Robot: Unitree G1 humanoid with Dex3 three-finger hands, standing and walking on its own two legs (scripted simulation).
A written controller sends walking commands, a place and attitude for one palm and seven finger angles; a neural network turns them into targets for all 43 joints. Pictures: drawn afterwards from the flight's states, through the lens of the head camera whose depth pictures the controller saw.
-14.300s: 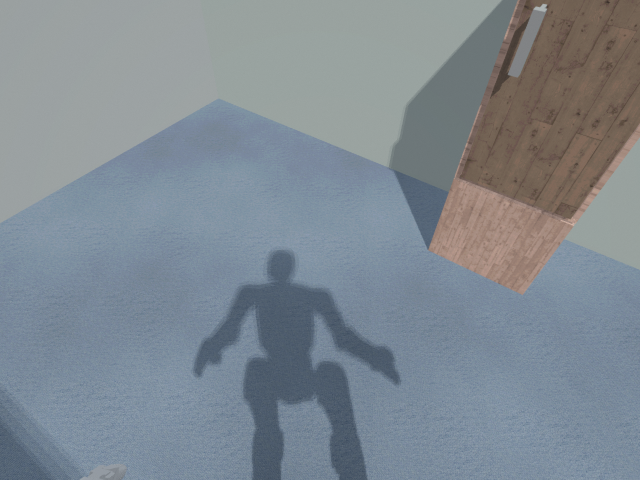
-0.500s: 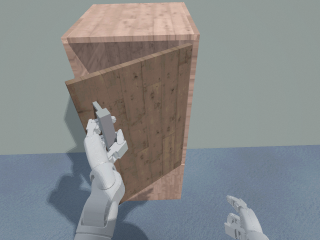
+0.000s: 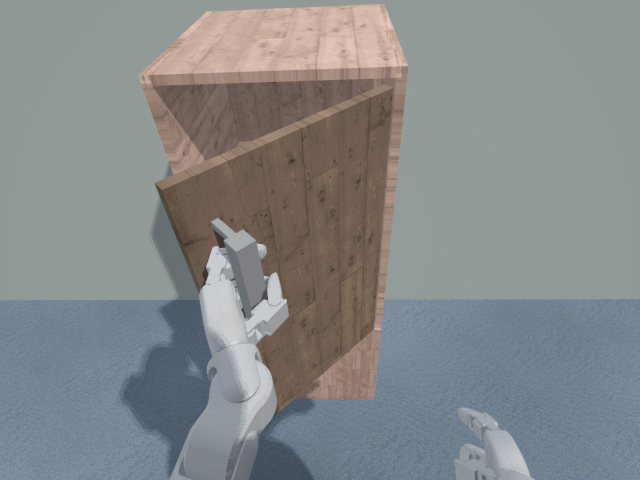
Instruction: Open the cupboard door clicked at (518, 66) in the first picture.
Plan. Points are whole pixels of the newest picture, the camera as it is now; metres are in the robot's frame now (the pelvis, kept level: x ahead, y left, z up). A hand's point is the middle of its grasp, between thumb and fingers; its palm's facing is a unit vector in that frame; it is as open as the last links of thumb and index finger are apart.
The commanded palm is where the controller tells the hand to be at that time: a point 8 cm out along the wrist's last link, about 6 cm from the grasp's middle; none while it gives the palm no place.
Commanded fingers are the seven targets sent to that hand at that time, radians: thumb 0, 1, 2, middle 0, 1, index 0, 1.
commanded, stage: open thumb and fingers to let go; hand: left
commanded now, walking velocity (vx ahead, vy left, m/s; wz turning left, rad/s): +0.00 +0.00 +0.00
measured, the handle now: (241, 276) +0.32 +0.12 +0.13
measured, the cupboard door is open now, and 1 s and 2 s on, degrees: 44 45 46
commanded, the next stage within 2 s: slide the hand sideways off the handle in 0.76 s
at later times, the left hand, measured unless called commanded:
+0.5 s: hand (267, 294) +0.30 +0.08 +0.13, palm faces +0.39 -0.92 -0.01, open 13.1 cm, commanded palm +0.25 +0.11 +0.12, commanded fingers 0.00 -0.50 0.30 -0.24 -0.85 -0.24 -0.85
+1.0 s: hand (265, 314) +0.27 +0.08 +0.12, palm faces +0.05 -1.00 -0.06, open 15.5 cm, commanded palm +0.25 +0.11 +0.12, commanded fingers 0.00 -0.50 0.30 -0.15 -0.30 -0.15 -0.30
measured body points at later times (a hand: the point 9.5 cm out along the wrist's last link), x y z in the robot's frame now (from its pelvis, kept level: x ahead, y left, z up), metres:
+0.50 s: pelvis -0.03 +0.02 +0.00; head -0.05 +0.01 +0.45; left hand +0.27 +0.13 +0.13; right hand +0.15 -0.19 -0.09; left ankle +0.04 +0.17 -0.72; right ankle -0.08 -0.09 -0.72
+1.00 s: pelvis -0.05 +0.04 +0.00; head -0.07 +0.04 +0.45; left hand +0.26 +0.14 +0.13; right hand +0.13 -0.16 -0.09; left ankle +0.04 +0.17 -0.72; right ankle -0.08 -0.09 -0.72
